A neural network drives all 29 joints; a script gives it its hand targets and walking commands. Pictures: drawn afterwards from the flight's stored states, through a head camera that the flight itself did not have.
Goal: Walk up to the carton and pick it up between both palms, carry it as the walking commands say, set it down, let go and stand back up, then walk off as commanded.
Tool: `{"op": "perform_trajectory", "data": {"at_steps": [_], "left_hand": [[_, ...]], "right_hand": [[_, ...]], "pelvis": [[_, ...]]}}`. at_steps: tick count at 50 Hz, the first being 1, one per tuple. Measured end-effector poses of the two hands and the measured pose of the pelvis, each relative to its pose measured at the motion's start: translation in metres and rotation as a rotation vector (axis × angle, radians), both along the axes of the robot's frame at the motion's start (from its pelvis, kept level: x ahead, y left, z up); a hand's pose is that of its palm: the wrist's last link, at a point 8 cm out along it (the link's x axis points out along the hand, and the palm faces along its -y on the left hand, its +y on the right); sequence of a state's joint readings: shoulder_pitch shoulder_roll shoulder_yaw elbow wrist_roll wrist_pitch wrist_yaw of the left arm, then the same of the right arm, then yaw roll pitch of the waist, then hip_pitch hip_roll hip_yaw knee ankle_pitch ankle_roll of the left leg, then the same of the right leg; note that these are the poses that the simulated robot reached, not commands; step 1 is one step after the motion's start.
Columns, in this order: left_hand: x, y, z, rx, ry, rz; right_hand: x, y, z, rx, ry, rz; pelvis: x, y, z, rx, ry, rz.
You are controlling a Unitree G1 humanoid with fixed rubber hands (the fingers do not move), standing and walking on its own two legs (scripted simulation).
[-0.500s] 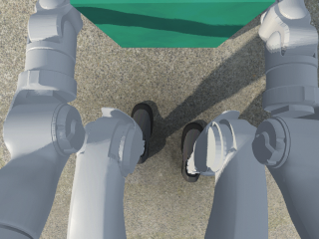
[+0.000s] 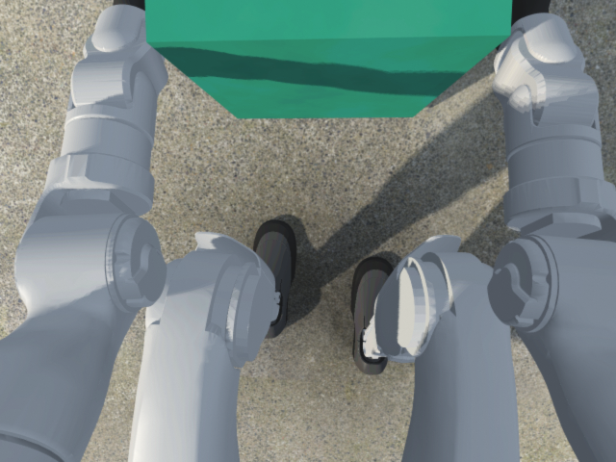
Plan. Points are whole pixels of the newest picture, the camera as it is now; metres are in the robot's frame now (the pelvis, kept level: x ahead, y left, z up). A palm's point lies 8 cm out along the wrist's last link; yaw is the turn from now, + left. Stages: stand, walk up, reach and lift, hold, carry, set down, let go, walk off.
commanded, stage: set down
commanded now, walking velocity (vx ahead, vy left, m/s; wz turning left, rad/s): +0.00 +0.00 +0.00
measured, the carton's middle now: out of the picture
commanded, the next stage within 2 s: none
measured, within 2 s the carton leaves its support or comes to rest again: rests again in 0.80 s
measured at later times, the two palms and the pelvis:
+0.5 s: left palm (143, 17) +0.53 +0.18 -0.14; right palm (518, 20) +0.53 -0.18 -0.15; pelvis +0.00 +0.00 +0.00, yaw +0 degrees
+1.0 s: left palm (141, 32) +0.52 +0.19 -0.15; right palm (509, 29) +0.52 -0.18 -0.16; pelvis +0.00 +0.00 +0.00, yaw +0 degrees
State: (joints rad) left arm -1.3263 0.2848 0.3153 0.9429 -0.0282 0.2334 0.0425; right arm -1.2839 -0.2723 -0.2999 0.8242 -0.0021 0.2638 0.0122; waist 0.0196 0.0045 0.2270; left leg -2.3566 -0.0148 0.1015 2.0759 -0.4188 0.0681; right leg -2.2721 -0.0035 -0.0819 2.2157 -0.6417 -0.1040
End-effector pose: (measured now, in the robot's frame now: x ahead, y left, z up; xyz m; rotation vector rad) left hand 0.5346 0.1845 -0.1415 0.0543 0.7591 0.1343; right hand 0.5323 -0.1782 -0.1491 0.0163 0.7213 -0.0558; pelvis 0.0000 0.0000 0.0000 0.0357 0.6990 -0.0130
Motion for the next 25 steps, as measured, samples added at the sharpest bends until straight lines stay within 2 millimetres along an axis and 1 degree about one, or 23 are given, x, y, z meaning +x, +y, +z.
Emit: {"op": "perform_trajectory", "data": {"at_steps": [25], "left_hand": [[-0.0032, -0.0015, -0.0025, 0.007, -0.008, -0.004]], "right_hand": [[-0.0017, -0.0017, -0.0029, 0.007, -0.012, -0.001]], "pelvis": [[0.0, -0.0014, -0.0027, 0.005, 0.001, 0.0]]}}
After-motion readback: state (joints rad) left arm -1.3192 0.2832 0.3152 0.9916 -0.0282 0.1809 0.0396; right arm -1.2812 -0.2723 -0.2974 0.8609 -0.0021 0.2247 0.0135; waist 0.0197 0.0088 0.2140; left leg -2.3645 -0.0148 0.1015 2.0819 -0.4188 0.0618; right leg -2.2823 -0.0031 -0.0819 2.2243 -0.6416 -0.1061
